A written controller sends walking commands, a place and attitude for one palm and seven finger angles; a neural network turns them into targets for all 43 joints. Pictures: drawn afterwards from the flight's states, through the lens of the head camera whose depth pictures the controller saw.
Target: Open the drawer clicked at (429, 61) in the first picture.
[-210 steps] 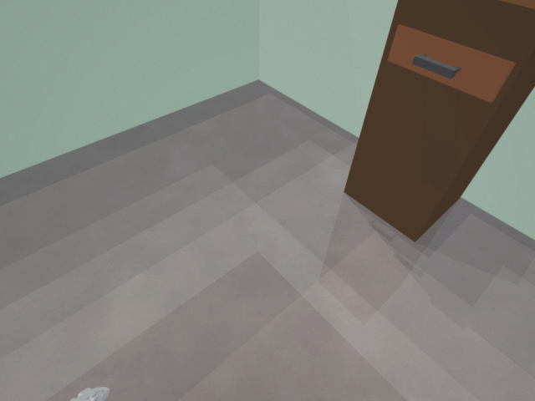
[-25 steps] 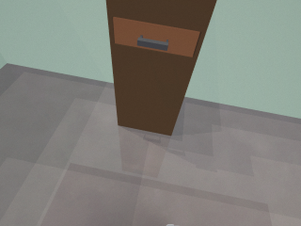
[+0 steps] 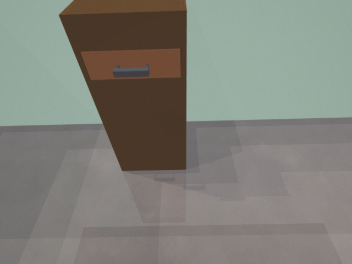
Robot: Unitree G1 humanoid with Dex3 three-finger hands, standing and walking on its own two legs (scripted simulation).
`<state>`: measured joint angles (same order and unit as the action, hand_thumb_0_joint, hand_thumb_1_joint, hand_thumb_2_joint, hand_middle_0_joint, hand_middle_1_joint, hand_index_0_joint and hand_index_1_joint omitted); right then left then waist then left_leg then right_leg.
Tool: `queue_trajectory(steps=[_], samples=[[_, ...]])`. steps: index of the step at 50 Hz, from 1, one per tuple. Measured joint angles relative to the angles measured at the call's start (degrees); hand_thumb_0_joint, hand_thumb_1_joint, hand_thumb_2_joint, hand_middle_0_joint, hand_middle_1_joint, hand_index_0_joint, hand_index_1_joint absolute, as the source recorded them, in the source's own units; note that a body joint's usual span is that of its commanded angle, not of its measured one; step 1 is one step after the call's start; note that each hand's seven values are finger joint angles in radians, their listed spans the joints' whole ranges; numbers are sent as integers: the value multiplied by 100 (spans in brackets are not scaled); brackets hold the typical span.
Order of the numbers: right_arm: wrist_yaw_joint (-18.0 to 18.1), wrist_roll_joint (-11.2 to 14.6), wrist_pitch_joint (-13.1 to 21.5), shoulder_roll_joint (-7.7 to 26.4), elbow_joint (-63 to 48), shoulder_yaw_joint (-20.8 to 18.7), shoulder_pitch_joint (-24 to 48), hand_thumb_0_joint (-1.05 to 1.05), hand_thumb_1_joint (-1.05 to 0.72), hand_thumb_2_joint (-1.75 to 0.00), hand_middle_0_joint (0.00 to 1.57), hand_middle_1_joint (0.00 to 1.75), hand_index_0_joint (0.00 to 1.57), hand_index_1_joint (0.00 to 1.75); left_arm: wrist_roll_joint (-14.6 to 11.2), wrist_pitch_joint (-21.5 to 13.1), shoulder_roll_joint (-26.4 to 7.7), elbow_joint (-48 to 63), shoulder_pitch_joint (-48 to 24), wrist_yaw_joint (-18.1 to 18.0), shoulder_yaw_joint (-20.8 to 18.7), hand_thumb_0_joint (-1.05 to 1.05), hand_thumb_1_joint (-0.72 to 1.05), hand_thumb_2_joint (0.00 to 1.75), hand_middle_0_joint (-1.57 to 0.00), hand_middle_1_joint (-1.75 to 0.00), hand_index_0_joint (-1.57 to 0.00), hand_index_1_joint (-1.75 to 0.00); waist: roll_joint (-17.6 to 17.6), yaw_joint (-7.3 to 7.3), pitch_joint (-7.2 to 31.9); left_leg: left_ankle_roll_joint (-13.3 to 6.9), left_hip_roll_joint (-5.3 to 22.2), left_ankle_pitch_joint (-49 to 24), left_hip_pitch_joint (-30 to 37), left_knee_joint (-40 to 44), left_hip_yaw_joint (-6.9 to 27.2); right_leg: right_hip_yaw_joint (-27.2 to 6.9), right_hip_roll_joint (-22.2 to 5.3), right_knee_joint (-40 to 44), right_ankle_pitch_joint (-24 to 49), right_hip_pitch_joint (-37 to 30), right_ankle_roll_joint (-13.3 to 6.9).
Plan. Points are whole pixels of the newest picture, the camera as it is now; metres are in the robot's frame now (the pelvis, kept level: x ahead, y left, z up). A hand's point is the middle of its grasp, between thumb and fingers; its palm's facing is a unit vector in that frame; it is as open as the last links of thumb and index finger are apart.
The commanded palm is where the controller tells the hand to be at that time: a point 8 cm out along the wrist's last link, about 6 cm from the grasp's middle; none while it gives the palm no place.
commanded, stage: take the last steps up to it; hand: left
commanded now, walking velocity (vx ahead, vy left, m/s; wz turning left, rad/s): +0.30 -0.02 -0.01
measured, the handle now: (132, 69) +0.81 +0.19 +0.03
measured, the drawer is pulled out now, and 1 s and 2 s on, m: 0.00 0.00 0.00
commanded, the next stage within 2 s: come to a stop and stand still in 0.58 s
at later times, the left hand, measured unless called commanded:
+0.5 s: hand out of the picture +0.08 +0.18 -0.18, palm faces +0.06 -0.99 -0.13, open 7.3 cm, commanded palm none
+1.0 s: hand (133, 192) +0.37 +0.16 -0.16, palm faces +0.01 -0.97 -0.24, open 7.2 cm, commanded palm none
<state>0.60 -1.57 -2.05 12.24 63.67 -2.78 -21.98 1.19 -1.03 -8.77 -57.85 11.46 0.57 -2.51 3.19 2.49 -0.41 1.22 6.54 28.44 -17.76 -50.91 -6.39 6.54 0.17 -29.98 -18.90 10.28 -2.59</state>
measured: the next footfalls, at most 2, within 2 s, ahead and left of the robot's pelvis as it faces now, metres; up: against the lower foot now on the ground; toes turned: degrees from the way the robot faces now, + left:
left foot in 0.40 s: +0.27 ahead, +0.12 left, +0.00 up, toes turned +8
right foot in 0.82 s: +0.37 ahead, -0.14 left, +0.00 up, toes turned -8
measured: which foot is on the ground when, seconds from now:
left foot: up 0.00-0.38, down 0.40-0.84, up 0.86-1.00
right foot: down 0.00-0.40, up 0.42-0.80, down 0.82-1.00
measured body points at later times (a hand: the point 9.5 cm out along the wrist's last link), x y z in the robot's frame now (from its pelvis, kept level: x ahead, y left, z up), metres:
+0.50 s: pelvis +0.17 +0.03 -0.01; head +0.19 +0.04 +0.44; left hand +0.08 +0.23 -0.17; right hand +0.26 -0.20 -0.15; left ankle +0.23 +0.11 -0.73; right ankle +0.02 -0.09 -0.65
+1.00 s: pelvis +0.27 -0.02 +0.00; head +0.31 -0.04 +0.45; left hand +0.37 +0.21 -0.14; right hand +0.25 -0.23 -0.17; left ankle +0.21 +0.10 -0.68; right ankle +0.33 -0.13 -0.73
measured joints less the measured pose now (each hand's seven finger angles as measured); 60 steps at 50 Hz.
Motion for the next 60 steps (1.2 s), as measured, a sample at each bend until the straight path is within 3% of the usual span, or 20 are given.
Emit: queue_trajectory(steps=[3, 6, 12, 18, 20, 23, 25, 27, 30, 34, 39, 41, 42, 46, 50, 52, 56, 60], samples=[[-64, -32, -15, -12, 43, -36, 95, 1, -91, -90, 20, 30, 19, 30, -27, -114, -5, -87, 257, -145, -57, -1, 94, 90, -20, -30, -20, -30, -96, -86, 86, 27, 7, -485, -588, -820, 111, -34, 46, 438, 51, -358, -33], [-89, -38, 58, -25, -91, -72, 312, 1, -91, -90, 20, 30, 19, 30, -14, -173, -22, -281, 513, -158, -4, -1, 94, 90, -20, -30, -20, -30, -119, -62, 44, 113, 78, -982, -1043, -896, 155, -35, 102, 821, 133, -681, -69], [-153, 3, 131, -104, -316, -75, 839, 1, -91, -90, 20, 30, 19, 30, 3, -242, 133, -652, 1013, -153, 112, 0, 93, 90, -20, -30, -20, -30, -122, -180, -122, 135, 124, -1554, -1457, -246, 127, -58, 188, 1215, 33, -1170, -42], [-194, 40, 236, -265, -468, 2, 1339, 1, -91, -90, 20, 30, 19, 30, 33, -229, 222, -932, 1425, -177, 134, 0, 91, 90, -20, -30, -20, -30, -288, -428, -298, -69, -80, -1541, -1101, 948, -73, -92, 113, 1092, -454, -1535, 129], [-165, 23, 361, -295, -546, 38, 1426, 1, -91, -90, 20, 30, 19, 30, 17, -209, 236, -1010, 1563, -175, 127, 0, 91, 90, -20, -30, -20, -30, -357, -446, -335, -188, -241, -1752, -691, 1515, -181, -116, 5, 481, -853, -1441, 200], [-81, 1, 522, -358, -615, 71, 1476, 0, -91, -90, 20, 30, 19, 30, -49, -73, 224, -1057, 1464, -150, 110, 0, 91, 90, -20, -30, -20, -30, -446, -423, -442, -456, -329, -1451, -565, 1191, -309, -351, -123, -2174, -1177, -400, 144], [-38, 24, 529, -404, -579, 92, 1390, 0, -91, -90, 20, 30, 20, 30, -37, -24, 185, -994, 1303, -138, 77, 1, 91, 90, -20, -30, -20, -30, -463, -416, -430, -493, -365, -1335, -284, 1368, -395, -430, -172, -3483, -915, 349, 105], [79, 81, 573, -417, -542, 15, 1258, -1, -93, -90, 20, 30, 20, 30, -4, -9, 126, -868, 1075, -108, 27, 1, 91, 90, -20, -30, -20, -30, -485, -371, -395, -456, -443, -1424, 28, 1751, -437, -419, -307, -3902, -508, 949, 144], [114, 72, 583, -327, -429, 17, 1031, -2, -95, -90, 20, 30, 20, 30, 35, 8, 49, -596, 722, -106, -36, 1, 91, 90, -20, -30, -20, -30, -491, -334, -300, -468, -534, -1548, 413, 2276, -450, -399, -494, -3609, -116, 1557, 242], [78, 53, 492, -339, -244, 52, 696, -1, -94, -90, 20, 30, 20, 30, 64, 63, -46, -303, 342, -146, -102, 1, 93, 90, -20, -30, -20, -30, -500, -298, -166, -408, -582, -1562, 781, 2674, -442, -359, -655, -2679, 204, 1849, 359], [71, 27, 373, -452, -86, 92, 410, 0, -92, -90, 20, 30, 20, 30, 34, 98, -150, -152, 42, -163, -76, 1, 94, 90, -20, -30, -20, -30, -438, -139, -180, -236, -524, -1311, 1019, 2623, -408, -307, -635, -1126, 493, 1463, 436], [72, 46, 323, -520, -10, 115, 317, 0, -92, -90, 20, 30, 20, 30, 27, 44, -173, -110, -1, -183, -29, 1, 93, 90, -20, -30, -20, -30, -474, -123, -193, -123, -509, -1072, 1019, 2348, -417, -310, -602, -288, 1075, 1065, 441], [65, 70, 285, -528, 39, 116, 314, 0, -92, -90, 20, 30, 20, 30, 30, 10, -147, -127, -21, -208, -10, 0, 93, 90, -19, -30, -20, -30, -439, -142, -191, -62, -454, -929, 985, 2178, -436, -314, -551, -204, 997, 1003, 364], [67, 125, 89, -458, -20, 33, 423, 0, -91, -90, 20, 30, 20, 30, 16, 30, 76, -117, -236, -225, 96, 0, 92, 90, -20, -30, -20, -30, -134, 21, -323, 19, -363, -166, 567, 1324, -99, -87, -444, -336, 685, 1011, 163], [74, 122, -108, -370, -151, -41, 696, 0, -91, -90, 20, 30, 19, 30, 28, 62, 155, 67, -519, -312, 42, -1, 93, 90, -20, -30, -20, -30, -176, -123, -542, 87, -590, 312, -196, -447, 271, -29, -525, -145, 861, 1017, 136], [62, 118, -172, -280, -256, -85, 846, 0, -91, -90, 20, 30, 19, 30, 44, 117, 157, 130, -594, -333, 20, -1, 93, 90, -20, -30, -20, -30, -195, -168, -599, 131, -630, 250, -423, -828, 375, -8, -566, -32, 975, 1030, 166], [30, 104, -184, -117, -482, -136, 1117, 0, -91, -90, 20, 30, 19, 30, 87, 216, 60, 195, -603, -326, -25, 0, 92, 90, -20, -30, -20, -30, -280, -234, -595, 180, -577, 60, -418, -452, 444, -16, -636, 92, 1174, 1120, 259], [4, 98, -51, -51, -682, -120, 1224, 0, -91, -90, 20, 30, 19, 30, 105, 318, -138, 183, -496, -281, -90, 0, 91, 90, -20, -30, -20, -30, -436, -272, -478, 120, -493, -452, 113, 922, 389, -61, -681, -3, 1285, 1292, 398]])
